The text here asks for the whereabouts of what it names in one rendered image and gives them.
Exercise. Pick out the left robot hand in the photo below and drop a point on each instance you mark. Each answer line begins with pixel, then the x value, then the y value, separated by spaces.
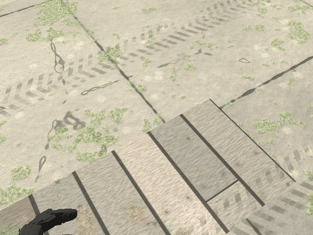
pixel 47 220

